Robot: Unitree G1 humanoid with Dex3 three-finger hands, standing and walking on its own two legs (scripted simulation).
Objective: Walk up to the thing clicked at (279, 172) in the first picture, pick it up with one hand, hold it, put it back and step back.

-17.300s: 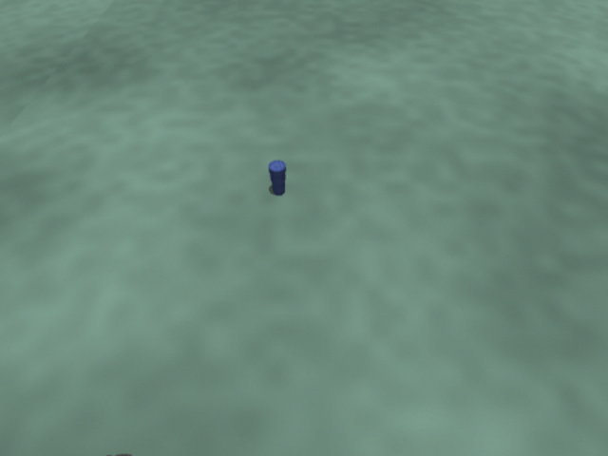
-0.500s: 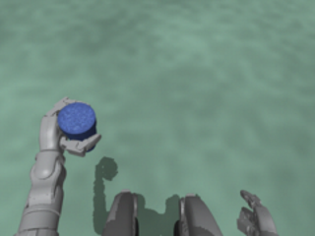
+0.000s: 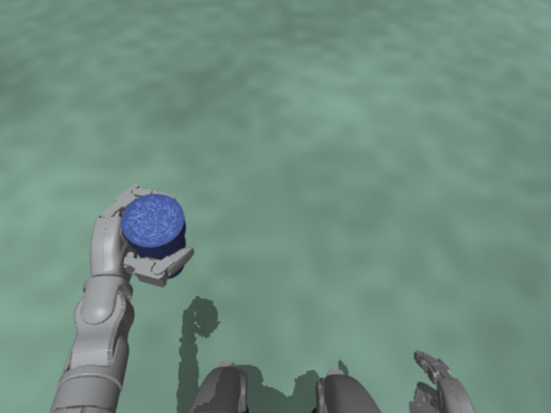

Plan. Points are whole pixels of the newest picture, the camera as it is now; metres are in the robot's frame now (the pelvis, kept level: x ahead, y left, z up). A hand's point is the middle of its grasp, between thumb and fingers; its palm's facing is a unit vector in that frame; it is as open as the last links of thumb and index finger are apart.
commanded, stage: lift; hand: left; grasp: from the side
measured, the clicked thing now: (161, 244) +0.34 +0.18 +0.01
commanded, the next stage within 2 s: hold in 0.48 s
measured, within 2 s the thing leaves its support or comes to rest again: neither
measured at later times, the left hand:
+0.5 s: hand (166, 217) +0.35 +0.16 +0.07, palm faces +0.08 -1.00 -0.03, open 9.7 cm
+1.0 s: hand (165, 214) +0.35 +0.16 +0.08, palm faces +0.08 -1.00 -0.02, open 9.7 cm
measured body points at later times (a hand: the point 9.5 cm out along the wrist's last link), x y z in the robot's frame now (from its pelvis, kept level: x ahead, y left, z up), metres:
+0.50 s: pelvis +0.02 -0.01 +0.03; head +0.08 +0.00 +0.47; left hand +0.34 +0.22 +0.07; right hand +0.15 -0.25 -0.08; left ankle +0.04 +0.11 -0.66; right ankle +0.01 -0.13 -0.66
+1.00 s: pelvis +0.02 -0.01 +0.04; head +0.07 -0.01 +0.49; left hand +0.34 +0.21 +0.09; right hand +0.15 -0.25 -0.07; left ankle +0.04 +0.11 -0.66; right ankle +0.01 -0.13 -0.66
